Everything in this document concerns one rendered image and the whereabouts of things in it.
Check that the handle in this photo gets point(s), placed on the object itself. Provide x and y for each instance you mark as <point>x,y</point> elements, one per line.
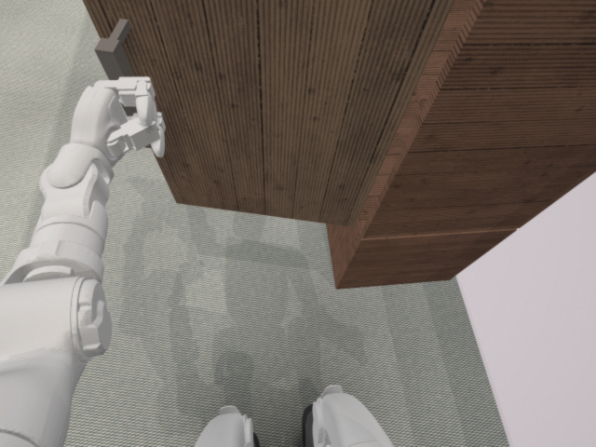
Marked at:
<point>114,60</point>

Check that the left robot thigh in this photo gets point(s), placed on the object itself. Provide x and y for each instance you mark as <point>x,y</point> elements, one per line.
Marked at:
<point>227,430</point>

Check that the robot left shin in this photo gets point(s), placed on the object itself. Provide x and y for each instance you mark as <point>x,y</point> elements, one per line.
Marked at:
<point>229,409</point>

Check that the left robot hand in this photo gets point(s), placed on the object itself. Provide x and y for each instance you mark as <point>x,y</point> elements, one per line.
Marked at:
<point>99,120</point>

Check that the robot left upper arm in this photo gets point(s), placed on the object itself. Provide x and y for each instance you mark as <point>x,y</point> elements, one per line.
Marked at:
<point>49,330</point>

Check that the robot left forearm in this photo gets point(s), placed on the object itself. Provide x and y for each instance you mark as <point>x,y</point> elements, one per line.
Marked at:
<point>69,238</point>

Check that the cupboard door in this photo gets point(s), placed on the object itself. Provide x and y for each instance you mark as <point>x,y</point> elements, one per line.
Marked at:
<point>283,108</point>

